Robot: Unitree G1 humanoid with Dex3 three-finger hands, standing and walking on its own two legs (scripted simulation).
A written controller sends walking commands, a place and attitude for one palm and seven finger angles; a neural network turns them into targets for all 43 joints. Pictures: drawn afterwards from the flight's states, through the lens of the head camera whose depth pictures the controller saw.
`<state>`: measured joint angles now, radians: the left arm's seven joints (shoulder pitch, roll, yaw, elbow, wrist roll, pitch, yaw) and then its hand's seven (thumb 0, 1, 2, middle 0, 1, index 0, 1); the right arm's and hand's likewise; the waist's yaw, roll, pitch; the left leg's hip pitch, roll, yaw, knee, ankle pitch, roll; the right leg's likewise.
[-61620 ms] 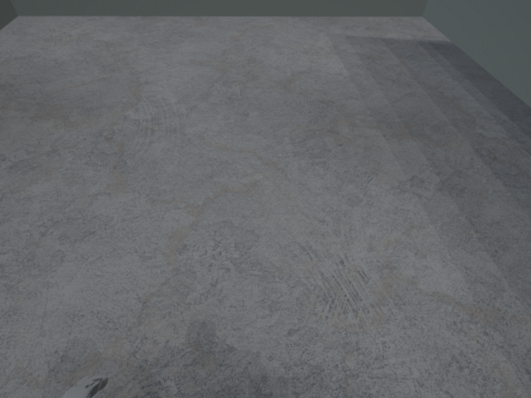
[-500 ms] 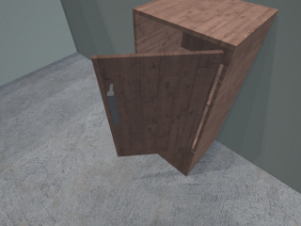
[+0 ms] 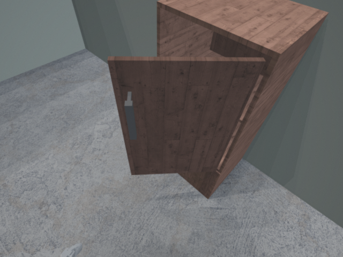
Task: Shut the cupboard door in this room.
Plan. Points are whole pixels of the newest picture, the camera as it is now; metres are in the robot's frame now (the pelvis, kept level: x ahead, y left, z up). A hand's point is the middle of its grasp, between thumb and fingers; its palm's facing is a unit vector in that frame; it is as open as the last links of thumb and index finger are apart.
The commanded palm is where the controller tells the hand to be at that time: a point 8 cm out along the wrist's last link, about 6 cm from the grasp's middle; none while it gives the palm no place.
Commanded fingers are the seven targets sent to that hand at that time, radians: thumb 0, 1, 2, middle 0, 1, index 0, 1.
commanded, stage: raise the hand and make a fist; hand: left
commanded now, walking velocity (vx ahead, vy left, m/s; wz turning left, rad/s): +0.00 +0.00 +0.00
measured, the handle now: (131, 116) +0.48 +0.15 +0.02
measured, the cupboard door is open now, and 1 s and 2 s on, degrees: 47 47 47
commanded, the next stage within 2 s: bring the fist close to the handle in 1.84 s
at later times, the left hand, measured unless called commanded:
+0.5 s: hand (87, 246) +0.15 +0.19 -0.02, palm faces +0.23 -0.97 -0.08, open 5.4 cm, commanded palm +0.13 +0.23 -0.03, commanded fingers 0.00 0.90 0.90 -0.73 -0.88 -0.73 -0.88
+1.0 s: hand (92, 222) +0.19 +0.19 -0.02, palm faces +0.07 -1.00 +0.00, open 3.3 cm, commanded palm +0.16 +0.25 +0.00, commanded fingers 0.00 0.90 0.90 -1.19 -1.38 -1.19 -1.38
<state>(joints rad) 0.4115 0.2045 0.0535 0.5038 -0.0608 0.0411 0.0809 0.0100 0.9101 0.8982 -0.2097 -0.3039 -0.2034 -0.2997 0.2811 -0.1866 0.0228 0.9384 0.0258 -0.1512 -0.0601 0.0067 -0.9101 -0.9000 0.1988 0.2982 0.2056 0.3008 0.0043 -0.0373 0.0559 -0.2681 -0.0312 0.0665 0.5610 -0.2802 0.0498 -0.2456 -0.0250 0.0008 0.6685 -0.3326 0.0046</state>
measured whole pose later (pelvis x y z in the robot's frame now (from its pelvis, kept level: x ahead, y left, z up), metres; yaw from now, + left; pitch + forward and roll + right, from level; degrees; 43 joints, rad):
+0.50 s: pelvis -0.02 -0.04 -0.10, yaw +4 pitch +15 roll -2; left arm 0.52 0.21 0.18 -0.07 -0.31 -0.63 -0.22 0.02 0.91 0.90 -0.56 -0.69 -0.55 -0.69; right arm 0.14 -0.27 -0.02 0.57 0.00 -0.30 -0.03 0.01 -0.91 -0.90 0.20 0.30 0.20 0.30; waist 0.07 0.01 -0.14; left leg -0.98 0.00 -0.06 1.26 -0.55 -0.01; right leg -0.92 0.03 -0.17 1.21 -0.56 -0.10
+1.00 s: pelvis -0.01 +0.01 -0.08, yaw +2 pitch +15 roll -3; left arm 0.47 0.20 0.09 -0.12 -0.26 -0.39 -0.19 0.01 0.91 0.90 -1.02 -1.19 -1.01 -1.19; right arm 0.24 -0.25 -0.01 0.52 0.01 -0.19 -0.05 0.01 -0.91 -0.90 0.20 0.30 0.21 0.30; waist 0.02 0.03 -0.13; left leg -0.89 -0.02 0.00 1.15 -0.52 0.06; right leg -0.84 0.02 -0.09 1.10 -0.51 -0.03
